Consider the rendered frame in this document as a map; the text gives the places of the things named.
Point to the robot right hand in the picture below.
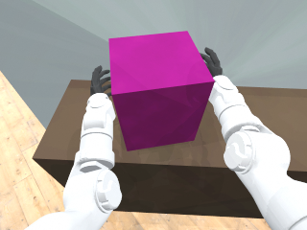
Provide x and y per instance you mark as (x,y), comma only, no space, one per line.
(213,64)

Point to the robot left hand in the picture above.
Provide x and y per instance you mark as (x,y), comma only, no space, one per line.
(96,83)

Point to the carton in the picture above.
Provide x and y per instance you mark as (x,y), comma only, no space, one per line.
(160,87)

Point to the robot right forearm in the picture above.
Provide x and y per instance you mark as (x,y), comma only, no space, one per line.
(231,110)

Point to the robot left forearm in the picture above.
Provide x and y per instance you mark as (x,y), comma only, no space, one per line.
(96,137)

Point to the left robot upper arm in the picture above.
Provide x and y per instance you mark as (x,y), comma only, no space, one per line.
(88,199)

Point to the right robot upper arm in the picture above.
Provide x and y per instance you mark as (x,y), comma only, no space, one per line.
(261,161)

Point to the pedestal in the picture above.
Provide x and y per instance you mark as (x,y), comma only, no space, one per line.
(188,178)

